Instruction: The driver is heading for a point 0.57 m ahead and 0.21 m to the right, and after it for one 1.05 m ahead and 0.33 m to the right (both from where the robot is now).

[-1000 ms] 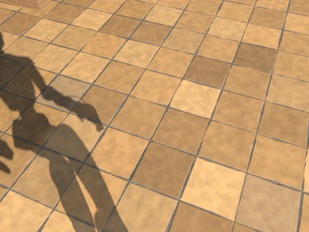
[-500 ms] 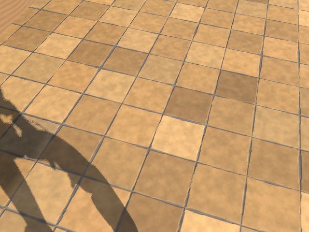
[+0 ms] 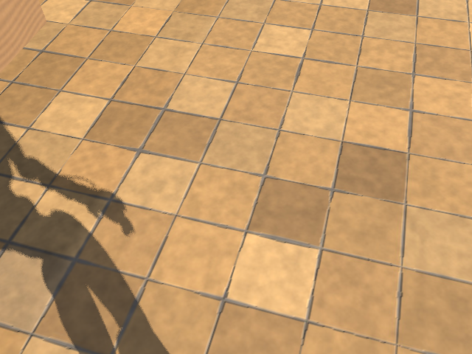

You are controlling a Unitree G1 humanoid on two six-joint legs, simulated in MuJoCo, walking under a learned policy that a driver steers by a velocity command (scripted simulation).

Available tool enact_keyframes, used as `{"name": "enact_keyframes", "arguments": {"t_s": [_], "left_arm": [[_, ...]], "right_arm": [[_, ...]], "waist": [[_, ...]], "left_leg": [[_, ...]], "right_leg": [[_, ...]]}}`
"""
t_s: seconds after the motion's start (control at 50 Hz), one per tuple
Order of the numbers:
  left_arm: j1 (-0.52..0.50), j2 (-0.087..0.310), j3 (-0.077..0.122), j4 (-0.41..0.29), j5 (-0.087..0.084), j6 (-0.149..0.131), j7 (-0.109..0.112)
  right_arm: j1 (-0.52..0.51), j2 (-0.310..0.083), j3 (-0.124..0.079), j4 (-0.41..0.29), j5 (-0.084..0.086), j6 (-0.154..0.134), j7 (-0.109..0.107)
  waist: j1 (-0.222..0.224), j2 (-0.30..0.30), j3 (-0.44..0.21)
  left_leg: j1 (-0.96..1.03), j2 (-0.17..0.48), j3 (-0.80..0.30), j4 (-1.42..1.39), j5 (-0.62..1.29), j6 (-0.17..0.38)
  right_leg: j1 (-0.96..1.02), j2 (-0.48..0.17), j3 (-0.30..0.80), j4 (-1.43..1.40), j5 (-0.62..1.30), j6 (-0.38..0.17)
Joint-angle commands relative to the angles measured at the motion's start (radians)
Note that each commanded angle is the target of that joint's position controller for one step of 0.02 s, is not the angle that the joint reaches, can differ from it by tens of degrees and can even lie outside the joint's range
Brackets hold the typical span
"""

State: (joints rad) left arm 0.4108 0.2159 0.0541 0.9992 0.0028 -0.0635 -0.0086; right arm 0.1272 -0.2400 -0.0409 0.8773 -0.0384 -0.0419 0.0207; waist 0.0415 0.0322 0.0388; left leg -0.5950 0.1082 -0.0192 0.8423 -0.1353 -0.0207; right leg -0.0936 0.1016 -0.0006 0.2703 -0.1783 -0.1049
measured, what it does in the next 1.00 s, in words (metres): walks ahead, turning right: left foot, then right foot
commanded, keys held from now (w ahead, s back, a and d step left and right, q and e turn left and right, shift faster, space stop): w+e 1.00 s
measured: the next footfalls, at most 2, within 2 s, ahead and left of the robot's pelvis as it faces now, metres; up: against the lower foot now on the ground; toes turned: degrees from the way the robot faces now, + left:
left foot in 0.22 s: +0.29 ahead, +0.13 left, +0.00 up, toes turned -8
right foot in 0.74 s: +0.48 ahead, -0.16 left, +0.00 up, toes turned -31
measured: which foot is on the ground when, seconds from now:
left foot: up 0.00-0.20, down 0.22-0.74, up 0.76-1.00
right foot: down 0.00-0.24, up 0.26-0.72, down 0.74-1.00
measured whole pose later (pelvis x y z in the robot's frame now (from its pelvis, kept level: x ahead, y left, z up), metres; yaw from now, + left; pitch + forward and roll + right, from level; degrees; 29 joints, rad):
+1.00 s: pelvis +0.48 -0.12 +0.00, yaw -35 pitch +1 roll +0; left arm 0.33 0.27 0.07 0.85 0.00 -0.03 -0.01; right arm 0.16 -0.27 -0.05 0.77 -0.05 -0.02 0.02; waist 0.02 0.03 0.06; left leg -0.62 0.14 -0.02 1.03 -0.25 -0.05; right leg -0.15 0.15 0.03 0.34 -0.19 -0.14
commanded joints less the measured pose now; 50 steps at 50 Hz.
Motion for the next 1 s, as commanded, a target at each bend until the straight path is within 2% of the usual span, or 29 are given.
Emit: {"name": "enact_keyframes", "arguments": {"t_s": [0.02,0.12,0.16,0.18,0.2,0.22,0.24,0.26,0.28,0.3,0.32,0.34,0.4,0.44,0.56,0.64,0.7,0.72,0.74,0.76,0.78,0.8,0.82,0.84,0.86,0.88,0.9,0.94,1.0], "left_arm": [[0.016,0.150,0.031,-0.056,0.001,-0.013,0.004],[0.063,0.166,0.039,-0.060,0.014,-0.002,0.014],[0.025,0.187,0.048,-0.077,0.017,0.001,0.021],[-0.001,0.198,0.053,-0.087,0.017,0.001,0.021],[-0.020,0.199,0.054,-0.094,0.013,-0.003,0.017],[-0.025,0.161,0.046,-0.113,0.003,-0.010,0.010],[0.020,0.069,0.026,-0.155,-0.026,-0.013,0.009],[0.080,0.109,0.034,-0.160,-0.011,-0.002,0.012],[0.053,0.146,0.041,-0.132,0.007,0.013,0.014],[-0.008,0.133,0.039,-0.135,0.015,0.016,0.001],[-0.034,0.113,0.037,-0.141,0.018,0.021,-0.007],[-0.050,0.111,0.039,-0.149,0.031,0.033,-0.016],[-0.096,0.094,0.034,-0.174,0.032,0.059,-0.034],[-0.161,0.092,0.031,-0.201,0.033,0.066,-0.044],[-0.364,0.067,0.005,-0.280,0.030,0.061,-0.068],[-0.451,0.079,0.001,-0.322,0.037,0.060,-0.075],[-0.402,0.100,0.011,-0.319,0.045,0.059,-0.064],[-0.313,0.116,0.022,-0.296,0.045,0.054,-0.056],[-0.152,0.140,0.038,-0.245,0.052,0.043,-0.043],[-0.002,0.227,0.068,-0.208,0.060,0.038,-0.025],[-0.048,0.342,0.089,-0.234,0.039,0.044,-0.015],[-0.007,0.316,0.086,-0.238,0.018,0.057,-0.007],[-0.059,0.280,0.076,-0.222,0.014,0.058,0.002],[-0.106,0.227,0.062,-0.221,0.008,0.052,0.003],[-0.147,0.201,0.055,-0.226,0.003,0.044,0.006],[-0.175,0.178,0.046,-0.232,-0.002,0.036,0.008],[-0.172,0.172,0.042,-0.233,-0.005,0.025,0.006],[-0.136,0.191,0.046,-0.221,-0.007,0.010,0.001],[-0.064,0.205,0.049,-0.205,-0.004,0.007,0.001]], "right_arm": [[-0.096,-0.048,-0.003,-0.083,0.008,-0.006,0.001],[-0.206,-0.065,0.002,-0.144,0.019,-0.018,-0.001],[-0.156,-0.089,-0.005,-0.145,0.021,-0.028,-0.005],[-0.091,-0.103,-0.011,-0.130,0.021,-0.035,-0.010],[0.029,-0.125,-0.022,-0.095,0.017,-0.047,-0.019],[0.173,-0.187,-0.042,-0.072,-0.003,-0.062,-0.034],[0.267,-0.279,-0.061,-0.081,-0.026,-0.059,-0.046],[0.224,-0.282,-0.067,-0.076,-0.012,-0.039,-0.043],[0.142,-0.172,-0.043,-0.100,-0.004,-0.031,-0.037],[0.090,-0.106,-0.027,-0.106,0.005,-0.033,-0.033],[0.071,-0.084,-0.020,-0.104,0.003,-0.037,-0.033],[0.085,-0.077,-0.016,-0.091,0.007,-0.044,-0.037],[0.138,-0.089,-0.022,-0.062,0.021,-0.070,-0.031],[0.163,-0.098,-0.027,-0.051,0.023,-0.077,-0.029],[0.212,-0.111,-0.033,-0.022,0.018,-0.072,-0.028],[0.272,-0.144,-0.043,0.005,0.018,-0.057,-0.037],[0.290,-0.183,-0.052,0.021,0.016,-0.032,-0.044],[0.291,-0.196,-0.054,0.022,0.017,-0.021,-0.044],[0.281,-0.200,-0.053,0.014,0.021,-0.012,-0.043],[0.288,-0.161,-0.041,-0.020,0.015,-0.011,-0.040],[0.303,-0.059,-0.022,-0.101,0.017,-0.019,-0.016],[0.153,-0.152,-0.039,-0.122,0.009,-0.028,-0.015],[0.113,-0.136,-0.034,-0.139,0.027,-0.040,-0.011],[0.135,-0.127,-0.029,-0.122,0.026,-0.048,-0.014],[0.149,-0.124,-0.031,-0.112,0.012,-0.038,-0.016],[0.183,-0.120,-0.029,-0.105,-0.004,-0.020,-0.014],[0.193,-0.115,-0.029,-0.104,-0.011,-0.003,-0.011],[0.170,-0.099,-0.027,-0.117,-0.012,0.018,-0.005],[0.043,-0.097,-0.025,-0.161,-0.010,0.025,-0.003]], "waist": [[0.002,-0.092,0.035],[0.035,-0.109,0.019],[-0.002,-0.117,0.006],[-0.033,-0.119,-0.014],[-0.088,-0.081,-0.069],[-0.144,0.013,-0.179],[-0.145,0.192,-0.304],[-0.087,0.273,-0.322],[-0.061,0.101,-0.182],[-0.059,0.021,-0.084],[-0.045,0.037,-0.049],[-0.037,0.072,-0.029],[-0.027,0.070,-0.037],[-0.031,0.058,-0.027],[-0.064,0.054,0.030],[-0.086,0.051,0.052],[-0.056,0.074,0.004],[-0.017,0.071,-0.051],[0.054,0.033,-0.143],[0.106,-0.077,-0.259],[0.024,-0.298,-0.317],[0.093,-0.112,-0.283],[0.055,-0.086,-0.150],[0.008,-0.034,-0.079],[-0.030,-0.025,-0.049],[-0.061,-0.039,-0.057],[-0.071,-0.046,-0.067],[-0.074,-0.046,-0.058],[-0.035,-0.062,-0.009]], "left_leg": [[-0.011,-0.030,0.028,-0.120,0.101,-0.025],[0.020,-0.066,0.013,-0.238,0.084,-0.016],[0.128,-0.080,0.001,-0.301,0.023,0.003],[0.232,-0.098,0.008,-0.335,-0.013,0.017],[0.399,-0.112,0.017,-0.401,-0.009,0.038],[0.614,0.016,-0.104,-0.441,-0.094,0.080],[0.864,0.282,-0.450,-0.508,-0.250,0.141],[0.837,0.354,-0.712,-0.594,-0.309,0.213],[0.713,0.310,-0.584,-0.593,-0.386,0.201],[0.593,0.249,-0.425,-0.614,-0.308,0.182],[0.528,0.205,-0.308,-0.638,-0.195,0.156],[0.493,0.177,-0.227,-0.650,-0.095,0.146],[0.496,0.160,-0.097,-0.666,0.118,0.154],[0.516,0.164,-0.035,-0.683,0.163,0.165],[0.526,0.137,0.138,-0.702,0.220,0.155],[0.617,0.171,0.198,-0.661,0.319,0.139],[0.689,0.178,0.257,-0.470,0.719,0.121],[0.692,0.175,0.269,-0.320,0.815,0.119],[0.608,0.157,0.293,-0.094,0.744,0.097],[0.379,0.129,0.293,0.209,0.373,0.064],[-0.060,-0.081,0.204,0.524,-0.448,0.000],[-0.169,-0.072,0.020,0.567,-0.380,0.006],[-0.197,-0.022,0.010,0.522,-0.258,0.018],[-0.128,0.010,0.008,0.423,-0.196,0.020],[-0.061,0.027,0.002,0.365,-0.185,0.013],[0.002,0.033,-0.002,0.332,-0.179,0.001],[0.030,0.029,0.001,0.311,-0.181,-0.010],[0.015,0.020,0.015,0.256,-0.146,-0.027],[-0.074,0.014,0.021,0.138,-0.036,-0.042]], "right_leg": [[-0.044,-0.241,0.223,-0.117,0.184,-0.127],[0.049,-0.258,0.271,-0.015,0.319,-0.114],[0.038,-0.266,0.298,0.039,0.352,-0.085],[0.011,-0.259,0.305,0.090,0.385,-0.069],[-0.028,-0.214,0.281,0.222,0.420,-0.048],[-0.128,-0.136,0.220,0.460,0.311,-0.022],[-0.387,-0.008,0.094,0.747,-0.144,0.014],[-0.530,-0.003,0.074,0.894,-0.374,0.008],[-0.558,-0.082,0.097,0.955,-0.291,0.001],[-0.544,-0.114,0.090,0.928,-0.210,0.010],[-0.516,-0.140,0.080,0.893,-0.167,0.020],[-0.503,-0.158,0.073,0.873,-0.148,0.032],[-0.525,-0.166,0.054,0.876,-0.081,0.053],[-0.584,-0.178,0.047,0.852,-0.025,0.065],[-0.565,-0.179,-0.028,0.543,0.157,0.069],[-0.515,-0.157,-0.097,0.402,0.089,0.022],[-0.390,-0.075,-0.153,0.348,-0.063,-0.036],[-0.290,-0.033,-0.161,0.321,-0.097,-0.062],[-0.079,-0.001,-0.147,0.243,-0.058,-0.093],[0.186,-0.177,0.100,0.205,-0.187,-0.144],[0.433,-0.443,0.648,0.091,-0.184,-0.282],[0.407,-0.436,0.690,0.013,-0.110,-0.270],[0.297,-0.411,0.519,0.016,0.023,-0.247],[0.160,-0.360,0.419,0.007,0.177,-0.212],[0.069,-0.307,0.343,-0.002,0.273,-0.185],[0.013,-0.272,0.293,-0.016,0.320,-0.175],[-0.015,-0.256,0.277,-0.023,0.358,-0.177],[-0.045,-0.230,0.258,-0.044,0.360,-0.180],[-0.039,-0.213,0.277,-0.076,0.298,-0.161]]}}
